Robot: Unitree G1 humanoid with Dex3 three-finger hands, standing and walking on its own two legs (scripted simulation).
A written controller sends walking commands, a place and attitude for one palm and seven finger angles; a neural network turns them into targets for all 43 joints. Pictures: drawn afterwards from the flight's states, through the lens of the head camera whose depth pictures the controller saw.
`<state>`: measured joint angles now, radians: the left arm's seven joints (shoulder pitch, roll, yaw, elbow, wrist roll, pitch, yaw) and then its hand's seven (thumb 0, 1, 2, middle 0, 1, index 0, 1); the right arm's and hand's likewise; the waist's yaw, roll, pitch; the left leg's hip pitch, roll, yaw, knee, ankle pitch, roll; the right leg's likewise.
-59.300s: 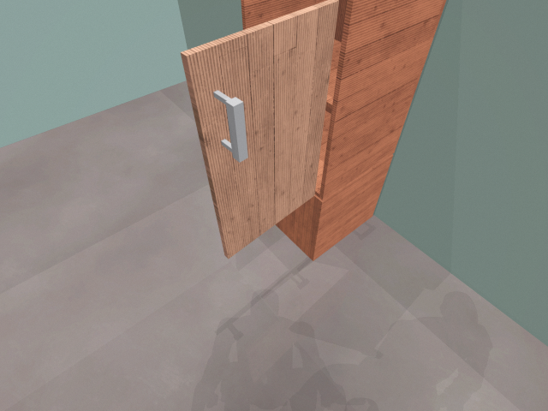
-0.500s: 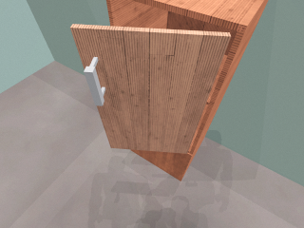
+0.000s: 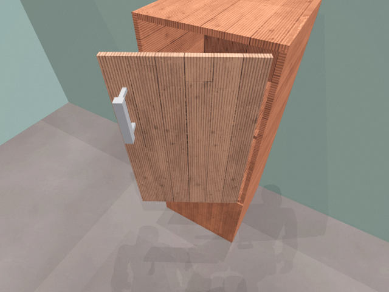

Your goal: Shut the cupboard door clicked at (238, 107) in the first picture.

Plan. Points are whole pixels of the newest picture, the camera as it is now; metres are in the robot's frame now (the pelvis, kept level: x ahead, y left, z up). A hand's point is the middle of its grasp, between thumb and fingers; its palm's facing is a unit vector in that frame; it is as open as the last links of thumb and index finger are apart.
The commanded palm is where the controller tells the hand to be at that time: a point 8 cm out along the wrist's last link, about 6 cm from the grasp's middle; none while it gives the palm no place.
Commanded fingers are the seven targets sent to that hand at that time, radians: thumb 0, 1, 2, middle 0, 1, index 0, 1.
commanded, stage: come to a stop and stand still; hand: left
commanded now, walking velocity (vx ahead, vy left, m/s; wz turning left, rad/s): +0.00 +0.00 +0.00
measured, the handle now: (126, 116) +0.48 +0.19 +0.11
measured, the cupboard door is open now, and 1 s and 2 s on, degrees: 28 28 28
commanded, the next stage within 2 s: look again from close up in 0.18 s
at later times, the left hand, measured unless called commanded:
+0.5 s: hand out of the picture +0.03 +0.20 -0.17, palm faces -0.01 -0.98 -0.22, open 7.4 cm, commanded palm none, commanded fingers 0.00 0.90 0.90 -0.20 -0.30 -0.20 -0.30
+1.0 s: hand (99, 266) +0.18 +0.21 -0.03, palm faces +0.28 -0.95 -0.16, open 7.2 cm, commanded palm +0.11 +0.25 -0.05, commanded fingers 0.00 0.90 0.90 -0.35 -0.46 -0.35 -0.46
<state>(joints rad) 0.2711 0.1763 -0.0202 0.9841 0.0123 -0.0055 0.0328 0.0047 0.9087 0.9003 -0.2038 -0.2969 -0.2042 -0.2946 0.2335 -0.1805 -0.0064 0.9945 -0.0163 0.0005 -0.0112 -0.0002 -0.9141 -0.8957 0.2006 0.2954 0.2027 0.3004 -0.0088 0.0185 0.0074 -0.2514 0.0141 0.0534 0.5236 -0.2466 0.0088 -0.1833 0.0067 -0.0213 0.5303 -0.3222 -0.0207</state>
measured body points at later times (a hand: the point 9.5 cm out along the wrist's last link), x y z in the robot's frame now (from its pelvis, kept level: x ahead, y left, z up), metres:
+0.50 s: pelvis +0.01 +0.01 +0.00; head +0.02 +0.01 +0.45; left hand +0.03 +0.25 -0.15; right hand +0.03 -0.23 -0.15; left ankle +0.02 +0.11 -0.73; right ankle -0.02 -0.11 -0.73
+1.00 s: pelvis +0.00 +0.00 -0.01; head +0.00 -0.01 +0.44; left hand +0.16 +0.26 -0.02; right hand +0.11 -0.25 -0.13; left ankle +0.02 +0.11 -0.73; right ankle -0.02 -0.11 -0.73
